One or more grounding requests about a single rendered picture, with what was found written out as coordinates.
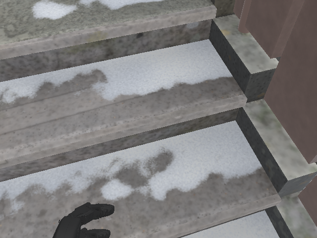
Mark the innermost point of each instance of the robot left hand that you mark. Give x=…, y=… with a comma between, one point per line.
x=70, y=225

